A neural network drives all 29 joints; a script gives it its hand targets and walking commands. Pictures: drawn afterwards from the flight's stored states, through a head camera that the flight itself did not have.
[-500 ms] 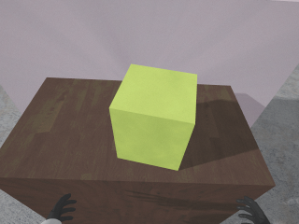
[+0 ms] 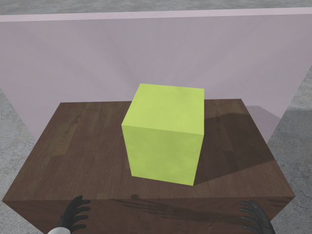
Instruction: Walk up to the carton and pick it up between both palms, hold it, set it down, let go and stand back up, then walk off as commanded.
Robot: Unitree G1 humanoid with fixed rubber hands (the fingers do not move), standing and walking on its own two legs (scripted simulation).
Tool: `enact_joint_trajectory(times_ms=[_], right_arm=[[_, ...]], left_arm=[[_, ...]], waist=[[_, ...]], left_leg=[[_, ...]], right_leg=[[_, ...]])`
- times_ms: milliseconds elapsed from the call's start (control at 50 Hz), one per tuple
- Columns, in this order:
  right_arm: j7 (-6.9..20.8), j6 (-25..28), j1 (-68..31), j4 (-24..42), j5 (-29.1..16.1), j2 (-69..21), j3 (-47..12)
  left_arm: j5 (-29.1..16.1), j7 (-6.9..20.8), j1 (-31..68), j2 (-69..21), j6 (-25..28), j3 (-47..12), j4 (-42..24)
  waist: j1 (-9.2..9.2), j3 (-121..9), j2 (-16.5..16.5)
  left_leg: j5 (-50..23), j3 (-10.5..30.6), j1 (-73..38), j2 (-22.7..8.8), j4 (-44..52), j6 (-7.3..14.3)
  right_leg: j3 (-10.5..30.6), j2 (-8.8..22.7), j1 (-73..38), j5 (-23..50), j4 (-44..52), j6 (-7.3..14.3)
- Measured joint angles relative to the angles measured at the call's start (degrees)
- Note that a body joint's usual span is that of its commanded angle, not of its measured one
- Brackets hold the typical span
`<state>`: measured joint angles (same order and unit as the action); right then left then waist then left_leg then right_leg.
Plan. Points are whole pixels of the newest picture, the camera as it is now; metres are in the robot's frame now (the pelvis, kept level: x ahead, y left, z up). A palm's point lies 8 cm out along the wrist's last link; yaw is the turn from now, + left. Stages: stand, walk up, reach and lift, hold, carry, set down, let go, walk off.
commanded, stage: reach and lift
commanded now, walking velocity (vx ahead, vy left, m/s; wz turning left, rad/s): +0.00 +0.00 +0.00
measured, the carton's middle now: (166, 134) +0.44 -0.01 +0.00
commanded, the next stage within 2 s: none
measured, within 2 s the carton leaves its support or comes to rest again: neither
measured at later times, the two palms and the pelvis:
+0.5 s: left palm (63, 218) +0.19 +0.25 -0.01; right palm (243, 215) +0.19 -0.18 -0.01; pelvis +0.02 +0.00 +0.01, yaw +2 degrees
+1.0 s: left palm (66, 201) +0.22 +0.24 +0.02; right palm (232, 193) +0.23 -0.15 +0.02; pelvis +0.04 +0.01 +0.00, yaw +2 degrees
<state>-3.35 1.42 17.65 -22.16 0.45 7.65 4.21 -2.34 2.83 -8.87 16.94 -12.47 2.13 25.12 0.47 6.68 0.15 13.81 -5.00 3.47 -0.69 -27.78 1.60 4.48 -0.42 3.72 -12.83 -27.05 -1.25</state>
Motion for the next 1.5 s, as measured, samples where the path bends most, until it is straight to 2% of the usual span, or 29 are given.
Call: enact_joint_trajectory(times_ms=[160,280,460,560,700,780,940,1100,1240,1380,1500], right_arm=[[-1.41,0.90,2.91,4.64,-1.42,-2.48,-0.56],[-3.74,1.04,3.50,7.26,-2.10,-5.69,-2.40],[-7.06,3.26,5.30,11.10,-3.88,-8.60,-4.91],[-8.92,5.37,7.52,13.59,-4.70,-8.51,-6.52],[-9.76,8.45,8.98,15.50,-6.18,-10.01,-7.70],[-10.42,9.29,8.50,16.75,-6.91,-10.44,-8.23],[-10.61,8.23,5.70,17.45,-7.39,-9.50,-7.04],[-10.75,2.86,2.51,19.91,-8.13,-7.10,-5.52],[-10.54,-3.84,-1.87,22.66,-9.55,-6.06,-5.23],[-11.19,-8.80,-5.67,24.66,-10.74,-4.15,-5.56],[-12.09,-11.83,-8.07,25.30,-10.26,-4.04,-4.50]], left_arm=[[-2.49,0.44,-3.32,0.18,6.00,-0.78,-2.29],[-5.23,1.55,-3.01,1.85,10.07,-1.33,-3.04],[-7.89,3.31,-5.67,3.64,12.66,-1.74,-9.33],[-8.48,4.82,-7.97,3.24,14.04,-1.93,-11.74],[-8.75,4.66,-11.22,3.59,16.82,-3.00,-18.07],[-9.78,4.63,-11.83,4.14,17.54,-3.94,-20.54],[-10.20,3.73,-10.81,3.97,14.70,-4.68,-24.18],[-11.19,3.04,-7.05,3.46,10.91,-5.32,-24.73],[-12.42,2.49,-1.18,3.98,6.18,-4.54,-26.43],[-11.07,3.33,3.76,2.44,-0.80,-1.54,-25.18],[-11.65,4.00,7.82,2.47,-2.42,-0.68,-22.63]], waist=[[1.23,0.05,1.21],[1.72,0.07,1.72],[1.74,-0.48,1.59],[2.42,-0.52,1.47],[3.25,-0.01,1.77],[3.00,0.07,1.45],[2.61,0.76,1.11],[1.67,0.08,1.06],[1.19,-0.97,1.03],[0.44,-0.99,0.58],[-0.15,-0.77,0.87]], left_leg=[[-1.40,0.62,-0.54,0.01,2.63,-0.31],[-1.03,1.35,-0.20,-0.18,2.27,-0.62],[0.04,1.92,-0.53,-0.37,2.13,-0.75],[0.85,1.86,-0.99,-0.40,2.02,-0.56],[2.13,2.08,-0.96,-0.50,0.96,-0.45],[2.84,2.36,-0.59,-0.60,0.02,-0.31],[3.19,2.25,-1.01,-0.56,-0.14,-0.03],[2.28,2.07,-0.52,0.07,1.22,0.35],[1.49,1.60,-0.31,0.16,2.56,0.22],[0.48,1.44,-1.41,0.31,4.60,0.08],[-0.29,1.52,-0.61,0.41,5.56,-0.01]], right_leg=[[-0.65,0.01,-0.77,1.18,2.65,0.28],[-1.39,-0.15,-0.93,0.87,2.87,0.52],[-1.96,-0.29,-2.26,0.58,4.49,0.50],[-1.90,-0.30,-3.18,0.34,5.42,0.25],[-2.11,-0.36,-4.01,-0.09,6.07,0.12],[-2.37,-0.44,-4.34,-0.18,6.46,-0.06],[-2.26,-0.40,-5.28,0.12,7.49,-0.03],[-2.13,0.22,-4.32,0.50,7.83,-0.57],[-1.66,0.31,-3.43,0.85,8.04,-0.47],[-1.52,0.45,-4.09,1.44,9.21,-0.54],[-1.61,0.52,-2.69,1.46,8.81,-0.40]])
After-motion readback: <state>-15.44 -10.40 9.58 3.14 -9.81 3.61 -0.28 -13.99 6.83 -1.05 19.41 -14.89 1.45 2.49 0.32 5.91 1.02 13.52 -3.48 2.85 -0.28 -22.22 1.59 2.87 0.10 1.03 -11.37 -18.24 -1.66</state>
